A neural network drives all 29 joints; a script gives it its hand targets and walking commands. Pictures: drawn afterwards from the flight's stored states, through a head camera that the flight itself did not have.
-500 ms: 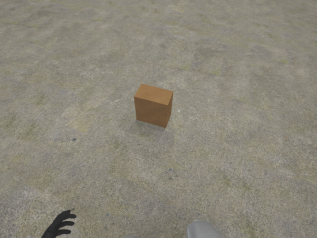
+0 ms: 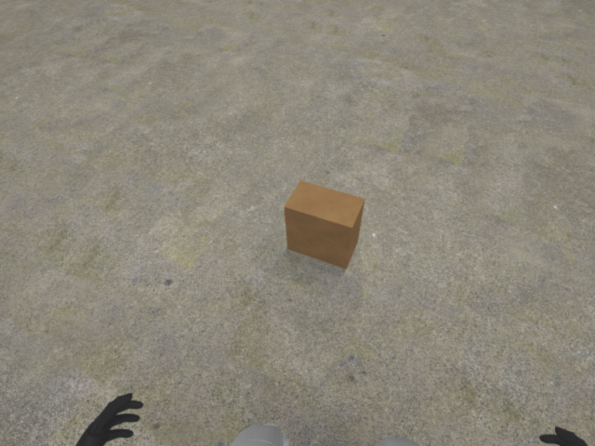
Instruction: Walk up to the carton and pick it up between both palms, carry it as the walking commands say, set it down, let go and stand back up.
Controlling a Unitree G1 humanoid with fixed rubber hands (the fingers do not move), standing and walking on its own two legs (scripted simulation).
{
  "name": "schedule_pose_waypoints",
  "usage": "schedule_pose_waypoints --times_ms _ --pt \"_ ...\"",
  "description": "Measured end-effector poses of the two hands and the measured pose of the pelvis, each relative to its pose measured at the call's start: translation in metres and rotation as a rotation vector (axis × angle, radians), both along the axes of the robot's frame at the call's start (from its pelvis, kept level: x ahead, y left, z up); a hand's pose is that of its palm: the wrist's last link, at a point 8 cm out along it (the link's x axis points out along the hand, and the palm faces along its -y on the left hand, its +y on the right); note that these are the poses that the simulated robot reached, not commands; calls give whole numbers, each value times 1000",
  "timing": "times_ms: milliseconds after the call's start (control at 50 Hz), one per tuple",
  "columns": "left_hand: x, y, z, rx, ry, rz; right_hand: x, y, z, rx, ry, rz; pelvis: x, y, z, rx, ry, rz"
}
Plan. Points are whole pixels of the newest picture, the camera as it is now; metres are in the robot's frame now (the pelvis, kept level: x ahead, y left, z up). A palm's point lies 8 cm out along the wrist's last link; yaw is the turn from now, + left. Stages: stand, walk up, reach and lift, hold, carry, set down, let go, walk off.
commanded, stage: walk up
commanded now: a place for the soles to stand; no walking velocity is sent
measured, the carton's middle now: (323, 225) +0.94 +0.02 -0.61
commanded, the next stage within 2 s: none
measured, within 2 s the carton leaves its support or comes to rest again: neither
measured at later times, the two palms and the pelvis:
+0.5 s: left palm (118, 364) +0.21 +0.31 -0.05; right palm (575, 404) +0.21 -0.33 -0.08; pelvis +0.11 -0.02 +0.01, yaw +0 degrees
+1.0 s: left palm (157, 296) +0.33 +0.30 -0.07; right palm (567, 363) +0.27 -0.34 -0.08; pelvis +0.21 -0.02 +0.01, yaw +0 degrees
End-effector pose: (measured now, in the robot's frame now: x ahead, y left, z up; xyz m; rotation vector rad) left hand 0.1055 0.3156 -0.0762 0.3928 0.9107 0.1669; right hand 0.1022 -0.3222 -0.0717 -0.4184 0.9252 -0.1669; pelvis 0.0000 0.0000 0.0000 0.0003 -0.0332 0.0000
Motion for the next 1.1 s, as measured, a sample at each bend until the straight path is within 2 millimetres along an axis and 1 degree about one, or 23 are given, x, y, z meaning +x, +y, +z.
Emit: schedule_pose_waypoints --times_ms 80,140,200,260,300,320,380,460,500,540,600,620,660,720,780,840,880,920,940,1020,1100 --pt "34 -8 -4 -21 17 -55 -5 -8 12 -35 11 -68 17 1 5 -5 13 5" --pt "55 -19 -9 -35 30 -88 -11 -17 15 -51 44 -108 30 -4 6 -2 27 10" --pt "74 -30 -12 -40 40 -110 -16 -27 13 -52 84 -137 43 -12 5 10 39 8" --pt "92 -42 -11 -27 38 -126 -12 -37 3 -33 120 -153 57 -22 2 25 56 3" --pt "98 -44 -7 -9 25 -117 -1 -39 -4 -14 128 -142 66 -28 1 19 45 -3" --pt "99 -42 -3 0 16 -103 8 -39 -5 -6 124 -130 70 -29 2 20 36 -5" --pt "101 -34 14 26 -21 -49 42 -35 -5 9 89 -80 85 -30 7 23 3 -1" --pt "104 -18 29 54 -54 5 88 -20 -6 42 42 -15 103 -23 11 22 -31 6" --pt "107 -10 31 57 -55 17 108 -10 -6 56 26 10 110 -17 11 16 -33 8" --pt "111 -2 28 47 -42 23 123 -1 -4 59 21 26 118 -9 10 7 -24 9" --pt "123 10 12 26 -13 20 135 8 -6 34 20 25 130 4 3 -8 -13 13" --pt "129 11 5 20 -2 12 134 9 -7 23 19 11 134 7 -1 -3 -22 9" --pt "144 10 -1 9 16 -8 130 8 -4 5 21 -27 142 10 -1 2 -22 2" --pt "170 1 -6 -13 31 -59 123 0 7 -27 34 -85 154 10 3 1 -6 2" --pt "191 -9 -12 -28 47 -92 116 -9 11 -43 67 -124 166 6 4 2 10 10" --pt "206 -20 -14 -29 60 -109 111 -17 8 -41 112 -149 178 -2 3 13 26 9" --pt "216 -26 -13 -19 60 -116 113 -23 2 -29 140 -157 186 -8 2 23 37 6" --pt "222 -28 -9 -3 47 -111 122 -26 -5 -12 151 -151 194 -14 1 18 31 -2" --pt "225 -28 -6 5 36 -100 130 -25 -7 -3 148 -142 199 -15 1 17 24 -6" --pt "228 -16 14 40 -3 -31 175 -19 -7 16 112 -79 218 -15 8 20 -9 0" --pt "230 1 25 64 -17 17 220 -2 -10 47 72 -17 236 -6 10 18 -26 8"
